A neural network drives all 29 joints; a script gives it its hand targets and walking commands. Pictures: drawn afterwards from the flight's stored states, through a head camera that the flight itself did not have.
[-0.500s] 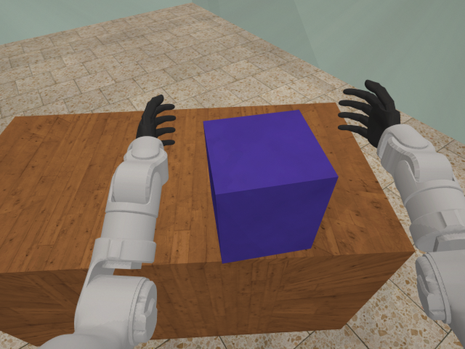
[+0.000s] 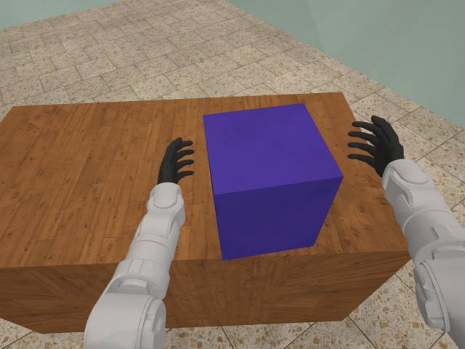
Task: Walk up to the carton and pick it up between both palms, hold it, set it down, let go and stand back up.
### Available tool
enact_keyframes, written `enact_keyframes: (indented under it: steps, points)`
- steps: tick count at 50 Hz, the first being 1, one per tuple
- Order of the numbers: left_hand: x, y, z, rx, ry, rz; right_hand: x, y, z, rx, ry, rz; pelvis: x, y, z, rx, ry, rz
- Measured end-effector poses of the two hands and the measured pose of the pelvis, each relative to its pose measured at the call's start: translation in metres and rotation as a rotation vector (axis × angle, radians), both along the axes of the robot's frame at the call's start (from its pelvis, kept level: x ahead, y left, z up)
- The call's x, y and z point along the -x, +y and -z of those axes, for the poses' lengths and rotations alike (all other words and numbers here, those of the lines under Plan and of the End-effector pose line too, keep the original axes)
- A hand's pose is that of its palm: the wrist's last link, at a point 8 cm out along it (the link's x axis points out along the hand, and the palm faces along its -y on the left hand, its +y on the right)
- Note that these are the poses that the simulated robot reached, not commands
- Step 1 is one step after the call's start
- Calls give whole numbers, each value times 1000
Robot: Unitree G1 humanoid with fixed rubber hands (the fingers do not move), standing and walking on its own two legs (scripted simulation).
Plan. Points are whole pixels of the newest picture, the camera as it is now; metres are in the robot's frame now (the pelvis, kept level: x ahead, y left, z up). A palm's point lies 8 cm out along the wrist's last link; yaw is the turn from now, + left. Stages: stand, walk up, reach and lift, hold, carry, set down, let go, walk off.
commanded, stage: reach and lift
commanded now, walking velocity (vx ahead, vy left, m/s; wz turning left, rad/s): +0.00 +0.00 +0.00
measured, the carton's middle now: (261, 184) +0.44 -0.01 +0.00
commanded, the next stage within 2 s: none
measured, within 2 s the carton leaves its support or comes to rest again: neither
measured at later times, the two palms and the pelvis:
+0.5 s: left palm (183, 193) +0.38 +0.15 +0.04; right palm (353, 163) +0.43 -0.18 +0.08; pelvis +0.02 +0.00 +0.00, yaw +0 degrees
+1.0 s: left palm (186, 187) +0.38 +0.14 +0.05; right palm (346, 171) +0.42 -0.16 +0.07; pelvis +0.01 +0.00 +0.00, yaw +0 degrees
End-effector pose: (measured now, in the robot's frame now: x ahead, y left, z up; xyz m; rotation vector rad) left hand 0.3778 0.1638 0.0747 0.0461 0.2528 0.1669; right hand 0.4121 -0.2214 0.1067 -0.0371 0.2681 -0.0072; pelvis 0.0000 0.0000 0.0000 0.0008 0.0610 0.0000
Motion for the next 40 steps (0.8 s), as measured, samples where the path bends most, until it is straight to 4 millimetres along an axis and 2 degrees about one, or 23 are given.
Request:
enact_keyframes:
  steps: [7,15,23,29,40]
  points:
    - [-7,-4,25,2,9,8,-12,17,20,13,-20,-54,-9,0,1,0,80,0]
    - [-15,-1,24,8,-40,0,-26,31,23,23,-57,-57,-19,2,1,3,115,0]
    - [-4,-12,39,45,-13,7,-22,38,31,14,-47,-46,-19,3,1,3,115,0]
    - [4,-22,36,81,-29,-17,-14,57,33,23,-53,-81,-13,1,1,1,107,0]
    - [5,-27,22,73,-36,-39,-2,54,34,29,-39,-36,-3,-1,1,-1,95,0]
